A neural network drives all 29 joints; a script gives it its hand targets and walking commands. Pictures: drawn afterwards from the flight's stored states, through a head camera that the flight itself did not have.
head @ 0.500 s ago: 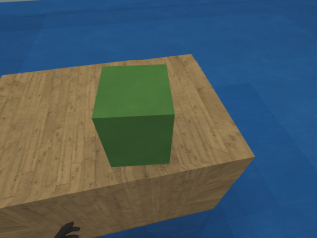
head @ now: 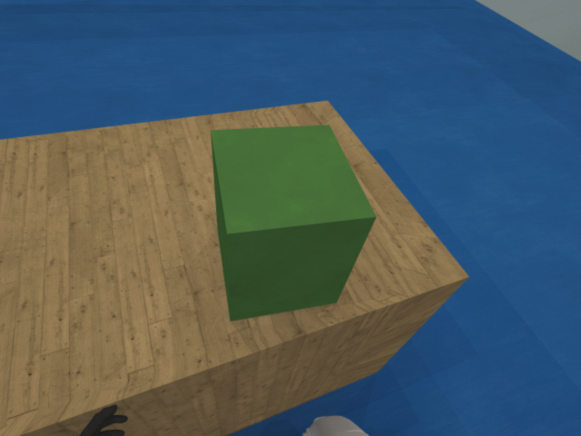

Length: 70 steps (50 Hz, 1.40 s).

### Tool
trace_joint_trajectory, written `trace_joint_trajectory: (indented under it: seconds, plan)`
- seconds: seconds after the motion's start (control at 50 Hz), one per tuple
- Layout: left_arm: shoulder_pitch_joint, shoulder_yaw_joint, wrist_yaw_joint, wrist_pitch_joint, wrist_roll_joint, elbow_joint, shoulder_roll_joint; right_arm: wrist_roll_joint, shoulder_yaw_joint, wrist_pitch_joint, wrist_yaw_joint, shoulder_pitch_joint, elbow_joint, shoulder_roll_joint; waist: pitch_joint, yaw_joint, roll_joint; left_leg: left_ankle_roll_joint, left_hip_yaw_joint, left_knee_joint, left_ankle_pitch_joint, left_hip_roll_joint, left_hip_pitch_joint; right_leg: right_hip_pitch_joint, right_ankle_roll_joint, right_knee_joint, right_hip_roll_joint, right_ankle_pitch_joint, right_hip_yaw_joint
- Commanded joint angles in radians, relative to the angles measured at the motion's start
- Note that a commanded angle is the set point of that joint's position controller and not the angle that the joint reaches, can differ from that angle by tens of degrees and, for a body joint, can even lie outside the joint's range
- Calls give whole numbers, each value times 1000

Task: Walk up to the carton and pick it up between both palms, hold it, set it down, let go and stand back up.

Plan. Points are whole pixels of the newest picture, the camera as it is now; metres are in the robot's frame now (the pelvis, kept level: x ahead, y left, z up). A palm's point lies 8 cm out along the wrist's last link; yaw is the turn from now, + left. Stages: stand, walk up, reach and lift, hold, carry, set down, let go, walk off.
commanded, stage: walk up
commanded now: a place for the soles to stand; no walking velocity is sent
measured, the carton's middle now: (279, 224) +0.44 +0.01 +0.00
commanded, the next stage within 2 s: none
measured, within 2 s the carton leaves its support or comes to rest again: neither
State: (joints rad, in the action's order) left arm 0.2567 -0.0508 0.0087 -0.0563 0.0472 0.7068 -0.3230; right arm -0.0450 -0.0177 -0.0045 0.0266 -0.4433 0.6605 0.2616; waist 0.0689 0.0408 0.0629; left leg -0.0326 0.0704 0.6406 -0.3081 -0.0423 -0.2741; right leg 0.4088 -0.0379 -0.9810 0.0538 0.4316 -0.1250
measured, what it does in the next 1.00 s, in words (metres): steps on the spot: right foot, then left foot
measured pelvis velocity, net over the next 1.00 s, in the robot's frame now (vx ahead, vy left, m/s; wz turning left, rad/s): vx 0.01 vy -0.09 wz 0.18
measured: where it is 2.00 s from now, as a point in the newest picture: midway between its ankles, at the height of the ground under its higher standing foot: outside the picture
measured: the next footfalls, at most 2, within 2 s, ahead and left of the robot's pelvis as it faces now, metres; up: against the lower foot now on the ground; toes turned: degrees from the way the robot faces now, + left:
right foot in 0.36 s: +0.07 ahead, -0.15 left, +0.00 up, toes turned +12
left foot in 0.72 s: +0.04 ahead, +0.06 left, +0.00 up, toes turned +17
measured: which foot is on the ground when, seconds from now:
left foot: down 0.00-0.40, up 0.42-0.70, down 0.72-1.00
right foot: up 0.00-0.34, down 0.36-1.00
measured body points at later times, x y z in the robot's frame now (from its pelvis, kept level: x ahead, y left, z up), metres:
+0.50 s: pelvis +0.01 -0.07 +0.00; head +0.02 -0.08 +0.45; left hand +0.12 +0.21 -0.11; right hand +0.06 -0.34 -0.12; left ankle +0.00 +0.07 -0.69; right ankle +0.03 -0.16 -0.73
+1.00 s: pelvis +0.01 -0.09 +0.00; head +0.02 -0.08 +0.45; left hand +0.06 +0.19 -0.12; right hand +0.15 -0.34 -0.10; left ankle +0.00 +0.04 -0.73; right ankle +0.03 -0.16 -0.73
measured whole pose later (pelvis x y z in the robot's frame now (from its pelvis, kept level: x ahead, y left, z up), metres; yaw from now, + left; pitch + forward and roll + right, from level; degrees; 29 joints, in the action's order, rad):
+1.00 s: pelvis +0.01 -0.09 +0.00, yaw +10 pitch -1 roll +0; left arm 0.24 0.00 -0.01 -0.02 0.02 0.79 -0.28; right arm -0.01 -0.04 -0.01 0.02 -0.39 0.62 0.27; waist 0.03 -0.02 0.01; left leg 0.01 -0.06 0.56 -0.29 0.00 -0.25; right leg 0.24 0.06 -0.54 0.00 0.29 0.16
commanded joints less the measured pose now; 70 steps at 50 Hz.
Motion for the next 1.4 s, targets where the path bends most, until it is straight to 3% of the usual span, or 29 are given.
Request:
trace_joint_trajectory:
  seconds: [0.0, 0.1, 0.16, 0.22, 0.26, 0.3, 0.32, 0.34, 0.36, 0.38, 0.4, 0.44, 0.46, 0.48, 0.58, 0.64, 0.68, 0.7, 0.72, 0.74, 0.76, 0.8, 0.84, 0.88, 0.92, 1.06, 1.28, 1.3, 1.38]
  plan:
    - [-14, -17, -14, -17, 5, -35, -65, 11, -72, -31, 25, -118, -44, 190, 3, -2, -190, -16, -346, -333, 12, -188, 137, 108, -15, 37, -66, -48, 45]
    - [-111, 2, 0, -26, -1, -44, -32, 5, -82, -30, 32, -186, -55, 187, -67, 29, -201, -52, -343, -255, 325, -206, 286, 123, -13, 120, -89, 17, 85]
    - [-130, 4, 2, -23, -4, -35, -26, 0, -86, -18, 32, -189, -67, 188, -54, 27, -222, -97, -345, -243, 334, -210, 236, 80, -2, 179, -95, 47, 95]
    - [-107, 2, -3, -14, -7, -18, -25, 1, -90, -6, 26, -149, -87, 203, -27, 6, -230, -143, -341, -247, 241, -213, 101, -16, 15, 259, -93, 11, 108]
    - [-67, -3, -10, -1, -7, -2, -29, 9, -87, 2, 19, -92, -104, 213, -11, -33, -204, -132, -309, -229, 164, -198, -50, -161, 39, 382, -88, -112, 127]
    - [-28, -15, -12, 17, -9, 14, -67, 25, -71, 5, 8, -47, -122, 193, -5, -78, -138, -64, -254, -155, 130, -143, -211, -349, 75, 546, -94, -312, 102]
    - [-2, -22, -10, 24, -1, 21, -103, 36, -58, 1, 3, -84, -123, 156, -49, -84, -50, -22, -207, -80, 64, -93, -262, -418, 107, 559, -169, -317, 3]
    - [-40, -30, -6, 23, 1, 19, -147, 46, -45, -4, 3, -130, -131, 94, -56, -56, 110, 25, -103, 58, -57, 10, -273, -382, 160, 628, -304, -270, -165]
    - [-101, -35, 1, 20, -34, 7, -147, 50, -45, 13, 16, -151, -119, 71, -24, -59, 134, 40, -50, 183, -307, 55, -156, -167, 250, 700, -380, -59, -200]
    - [-129, -35, -1, 17, -43, 6, -133, 31, -63, 32, 24, -148, -99, 97, 10, -58, 142, 37, -105, 300, -328, 32, -107, -57, 300, 727, -404, 73, -219]
    - [-143, -22, -4, 18, -45, 5, -91, 25, -74, 40, 25, -122, -82, 122, 52, -49, 141, 38, -119, 309, -317, 31, -135, -54, 288, 733, -374, 76, -186]
    - [-98, -4, 1, 17, -26, -2, -60, 37, -72, 33, 26, -90, -70, 123, 77, -67, 123, 41, -145, 288, -277, 48, -224, -158, 244, 668, -300, -238, -88]
    - [-77, 1, 7, 20, -21, 2, -55, 36, -71, 27, 27, -83, -72, 119, 61, -69, 98, 41, -162, 300, -255, 52, -227, -184, 234, 640, -299, -384, -69]
    - [-65, 1, 7, 22, -16, 9, -59, 32, -68, 22, 26, -89, -74, 105, 33, -70, 77, 43, -165, 302, -235, 55, -211, -205, 235, 630, -299, -429, -57]
    - [-105, -3, 9, 20, -12, -12, -83, 29, -63, -1, 20, -76, -81, 81, -58, -59, 74, 68, -94, 69, -123, 38, -104, -252, 237, 603, -289, -308, -11]
    - [-119, 9, -2, 20, -26, -7, -95, 22, -71, -20, 16, -77, -85, 75, -84, -27, 47, 46, -64, -182, 106, 51, 90, -172, 194, 520, -270, -324, 47]
    - [-99, 22, -14, 24, -42, -7, -76, 11, -75, -28, 18, -63, -95, 103, -102, -15, -7, 9, -156, -232, 193, 7, 196, -72, 130, 485, -261, -261, 77]
    - [-82, 32, -19, 29, -48, -19, -45, -1, -82, -27, 20, -74, -97, 136, -117, -13, -95, -39, -317, -231, 138, -90, 234, 16, 85, 428, -224, -153, 114]
    - [-41, 37, -19, 24, -50, -19, -11, 15, -96, -21, 20, -19, -101, 197, -66, -50, -164, -120, -493, -286, -20, -202, 62, -29, 38, 381, -124, -25, 168]
    - [-19, 30, -16, 11, -33, 5, -13, 27, -106, -11, 14, 37, -86, 229, -12, -65, -235, -163, -479, -310, -124, -221, -132, -189, 53, 349, -125, -13, 133]
    - [-19, 27, -19, 17, -26, 2, -40, 29, -85, -11, 5, 85, -97, 186, 4, -86, -246, -125, -428, -304, -115, -177, -160, -218, 65, 436, -149, -67, 94]
    - [-51, 13, -24, 41, -27, 4, -99, 34, -62, -22, -4, 46, -121, 120, -5, -59, -194, -40, -303, -265, 35, -82, -120, -229, 68, 521, -162, -181, 102]
    - [-44, 4, -18, 49, -12, 3, -105, 42, -55, -27, -6, 12, -113, 120, 2, -58, -151, -20, -288, -226, 44, -59, -158, -264, 86, 548, -175, -173, 81]
    - [-28, 12, -16, 53, -28, 11, -106, 41, -54, -20, -9, 11, -103, 109, 4, -52, -71, -4, -229, -156, 56, -8, -82, -191, 107, 616, -221, -90, 47]
    - [-46, 18, -14, 52, -35, 10, -98, 36, -56, -17, -5, -9, -99, 110, -14, -36, -34, 3, -199, -118, 92, 5, -17, -160, 120, 648, -241, -92, 51]
    - [-50, 24, -16, 35, -29, -17, -95, 32, -53, -24, 10, 3, -102, 133, -84, -50, 1, 6, -214, -91, 217, -6, -24, -251, 125, 572, -230, -286, 148]
    - [-63, 19, -20, 12, -25, -47, -120, 36, -56, -17, 13, 12, -117, 156, -44, -59, -107, -24, -321, -109, 214, -20, -110, -257, 118, 475, -209, -257, 180]
    - [-81, 14, -13, 20, -37, -61, -126, 45, -62, -14, 7, 62, -125, 178, -20, -63, -145, -18, -305, -72, 329, 0, -152, -283, 118, 476, -219, -337, 168]
    - [-62, 4, -8, 23, -34, -59, -153, 38, -58, -8, 3, 28, -135, 148, -97, -55, -82, 3, -245, 24, 279, 33, -79, -285, 169, 494, -294, -393, 166]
